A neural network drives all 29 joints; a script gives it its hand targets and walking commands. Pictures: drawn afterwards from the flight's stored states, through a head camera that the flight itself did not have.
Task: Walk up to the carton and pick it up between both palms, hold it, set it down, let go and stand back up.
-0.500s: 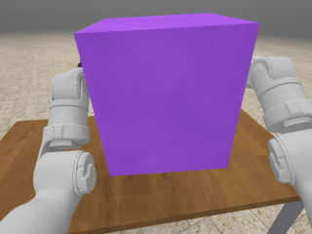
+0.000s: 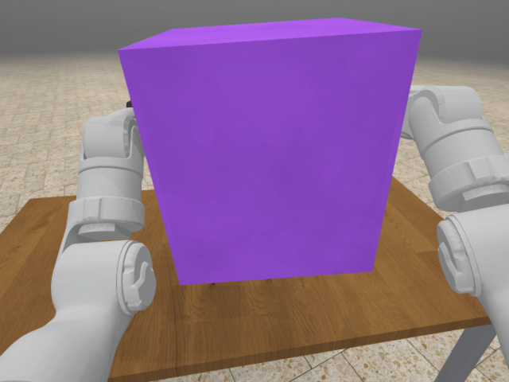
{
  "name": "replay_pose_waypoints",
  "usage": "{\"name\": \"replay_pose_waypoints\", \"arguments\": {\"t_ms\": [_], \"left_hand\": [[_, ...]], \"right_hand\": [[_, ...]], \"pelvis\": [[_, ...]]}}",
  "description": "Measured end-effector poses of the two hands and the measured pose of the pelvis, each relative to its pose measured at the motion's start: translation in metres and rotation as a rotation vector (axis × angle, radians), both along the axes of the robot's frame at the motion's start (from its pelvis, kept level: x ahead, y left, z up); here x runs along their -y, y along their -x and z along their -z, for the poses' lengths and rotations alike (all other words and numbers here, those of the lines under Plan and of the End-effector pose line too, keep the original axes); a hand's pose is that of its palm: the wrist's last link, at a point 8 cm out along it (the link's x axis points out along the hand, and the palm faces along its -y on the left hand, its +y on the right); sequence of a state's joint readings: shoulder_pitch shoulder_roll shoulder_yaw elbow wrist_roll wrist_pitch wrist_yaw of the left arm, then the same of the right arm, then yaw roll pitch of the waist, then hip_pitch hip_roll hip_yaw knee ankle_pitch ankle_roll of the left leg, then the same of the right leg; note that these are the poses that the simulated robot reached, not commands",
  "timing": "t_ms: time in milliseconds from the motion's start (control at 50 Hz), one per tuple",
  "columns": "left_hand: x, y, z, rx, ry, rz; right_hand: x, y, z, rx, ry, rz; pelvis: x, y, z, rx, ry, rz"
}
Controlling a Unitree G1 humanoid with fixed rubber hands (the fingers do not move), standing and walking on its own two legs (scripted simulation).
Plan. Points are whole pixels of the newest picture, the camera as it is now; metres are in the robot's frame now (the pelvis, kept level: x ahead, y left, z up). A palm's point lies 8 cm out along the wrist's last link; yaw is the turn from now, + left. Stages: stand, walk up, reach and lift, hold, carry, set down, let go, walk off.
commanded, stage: hold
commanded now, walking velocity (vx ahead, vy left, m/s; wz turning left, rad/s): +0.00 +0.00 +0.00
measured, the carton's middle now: (265, 142) +0.36 +0.01 +0.31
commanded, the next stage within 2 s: set down in 0.36 s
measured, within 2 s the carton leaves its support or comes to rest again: neither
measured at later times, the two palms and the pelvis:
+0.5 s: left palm (135, 125) +0.38 +0.20 +0.32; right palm (380, 107) +0.37 -0.15 +0.36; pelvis +0.00 +0.00 +0.00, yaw +1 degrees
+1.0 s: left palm (134, 149) +0.40 +0.22 +0.27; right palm (357, 133) +0.39 -0.14 +0.31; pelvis +0.01 +0.01 +0.00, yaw +1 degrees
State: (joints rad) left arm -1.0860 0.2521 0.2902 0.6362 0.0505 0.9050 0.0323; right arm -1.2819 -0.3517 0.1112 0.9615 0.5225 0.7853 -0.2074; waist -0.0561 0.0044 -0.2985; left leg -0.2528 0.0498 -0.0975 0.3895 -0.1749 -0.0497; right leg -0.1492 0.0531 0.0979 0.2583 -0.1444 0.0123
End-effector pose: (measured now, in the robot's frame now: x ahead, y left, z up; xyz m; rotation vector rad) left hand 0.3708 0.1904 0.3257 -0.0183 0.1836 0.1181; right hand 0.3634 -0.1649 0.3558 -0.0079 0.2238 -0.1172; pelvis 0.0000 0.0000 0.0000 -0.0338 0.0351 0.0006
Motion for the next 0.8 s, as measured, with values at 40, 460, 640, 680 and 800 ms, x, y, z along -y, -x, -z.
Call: {"name": "replay_pose_waypoints", "arguments": {"t_ms": [40,460,640,680,800], "left_hand": [[-0.001,0.000,0.000,0.000,0.001,-0.001],[-0.008,-0.007,0.007,0.007,-0.002,-0.011],[-0.022,-0.014,-0.014,0.075,0.014,-0.017],[-0.026,-0.016,-0.012,0.075,0.008,-0.013],[-0.033,-0.023,0.012,0.050,-0.019,0.005]], "right_hand": [[-0.001,0.000,0.000,0.000,0.000,0.000],[-0.009,-0.009,0.003,0.008,0.024,-0.010],[-0.021,-0.017,-0.003,0.072,-0.024,-0.013],[-0.024,-0.019,0.002,0.073,-0.030,-0.013],[-0.031,-0.023,0.029,0.051,-0.010,-0.011]], "pelvis": [[0.000,0.000,0.000,0.001,0.000,0.000],[-0.002,-0.001,0.000,0.010,0.001,-0.016],[-0.008,-0.007,-0.001,0.042,-0.008,-0.022],[-0.009,-0.009,-0.001,0.056,-0.009,-0.023],[-0.011,-0.011,-0.002,0.090,-0.012,-0.033]]}}
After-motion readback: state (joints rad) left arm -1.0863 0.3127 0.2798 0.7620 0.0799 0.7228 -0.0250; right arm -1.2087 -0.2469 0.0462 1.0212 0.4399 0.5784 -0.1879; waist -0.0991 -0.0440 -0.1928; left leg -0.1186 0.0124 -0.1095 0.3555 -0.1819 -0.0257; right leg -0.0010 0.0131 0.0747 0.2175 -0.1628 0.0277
